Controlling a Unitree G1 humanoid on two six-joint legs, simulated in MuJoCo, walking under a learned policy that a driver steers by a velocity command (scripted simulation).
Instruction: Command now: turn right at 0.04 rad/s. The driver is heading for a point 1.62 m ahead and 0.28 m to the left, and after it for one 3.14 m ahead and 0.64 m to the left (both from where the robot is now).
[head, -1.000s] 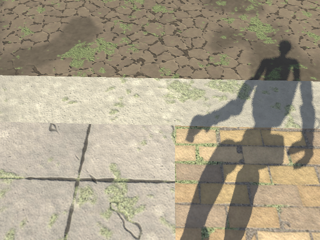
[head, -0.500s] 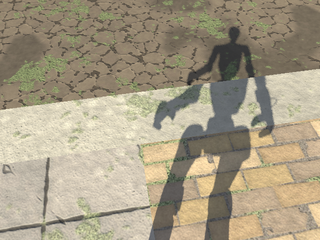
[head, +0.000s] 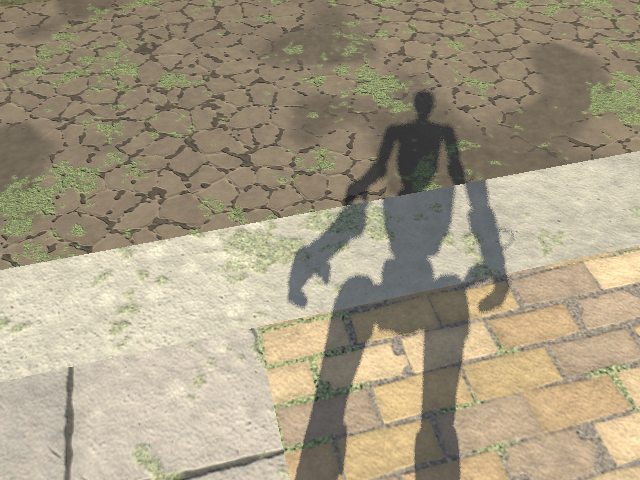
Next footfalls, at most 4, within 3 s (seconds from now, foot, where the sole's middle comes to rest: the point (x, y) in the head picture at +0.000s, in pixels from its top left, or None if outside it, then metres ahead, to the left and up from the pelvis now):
1.30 right None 0.41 -0.12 -0.77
1.86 left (284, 385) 0.73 0.11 -0.77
2.26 right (380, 358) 0.80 -0.11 -0.77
2.84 left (255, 346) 0.84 0.19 -0.77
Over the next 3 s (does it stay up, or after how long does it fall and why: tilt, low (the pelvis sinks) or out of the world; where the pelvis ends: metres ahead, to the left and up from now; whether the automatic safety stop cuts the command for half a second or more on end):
stays up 0.82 0.10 -0.01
